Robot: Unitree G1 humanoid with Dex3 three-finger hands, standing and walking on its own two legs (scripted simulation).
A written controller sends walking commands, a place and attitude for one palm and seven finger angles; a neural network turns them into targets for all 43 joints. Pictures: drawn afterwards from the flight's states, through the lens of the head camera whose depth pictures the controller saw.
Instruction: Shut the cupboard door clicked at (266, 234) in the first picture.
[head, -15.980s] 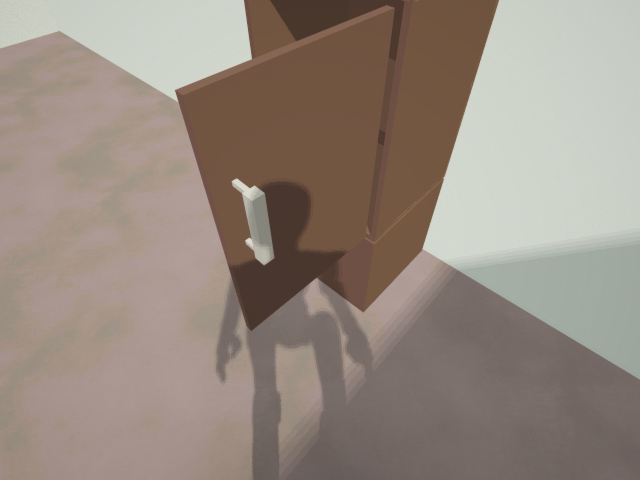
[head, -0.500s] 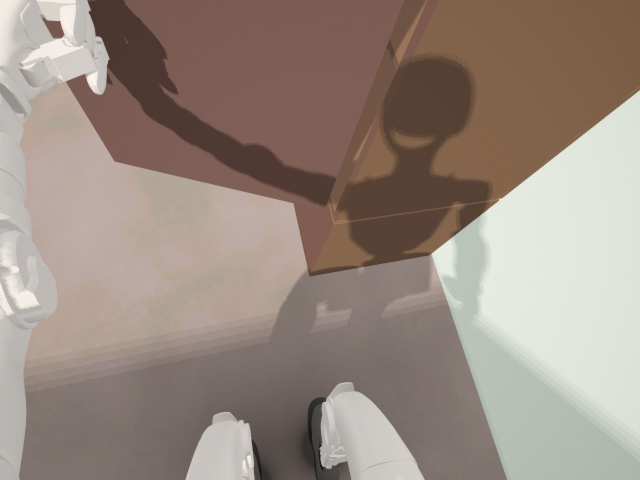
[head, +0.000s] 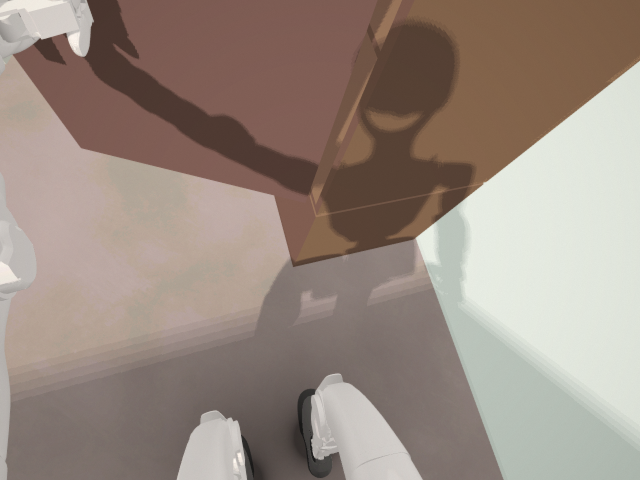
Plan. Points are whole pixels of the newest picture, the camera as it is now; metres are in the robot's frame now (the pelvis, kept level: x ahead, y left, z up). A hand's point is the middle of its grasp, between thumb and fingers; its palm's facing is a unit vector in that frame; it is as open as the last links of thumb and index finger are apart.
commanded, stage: push the door shut along its arc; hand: left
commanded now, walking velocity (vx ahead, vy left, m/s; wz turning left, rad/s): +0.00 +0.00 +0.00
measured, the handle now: out of the picture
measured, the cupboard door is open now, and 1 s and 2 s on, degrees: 64 59 59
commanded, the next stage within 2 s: pull the fist back off the door in 0.06 s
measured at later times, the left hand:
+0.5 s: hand (128, 12) +0.60 +0.11 +0.10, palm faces +0.07 -1.00 -0.06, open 3.1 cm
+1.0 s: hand (108, 78) +0.51 +0.13 +0.11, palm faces +0.05 -1.00 -0.01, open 3.1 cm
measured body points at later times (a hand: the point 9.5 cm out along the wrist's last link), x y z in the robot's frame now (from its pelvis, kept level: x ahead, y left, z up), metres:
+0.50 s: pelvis -0.01 -0.02 +0.00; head +0.18 +0.00 +0.41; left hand +0.59 +0.16 +0.10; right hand -0.07 -0.24 -0.09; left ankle -0.03 +0.08 -0.65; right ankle +0.04 -0.12 -0.65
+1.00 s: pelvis -0.01 -0.01 +0.03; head +0.13 +0.00 +0.45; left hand +0.51 +0.18 +0.11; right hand -0.01 -0.29 -0.08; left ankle -0.03 +0.08 -0.65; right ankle +0.04 -0.12 -0.65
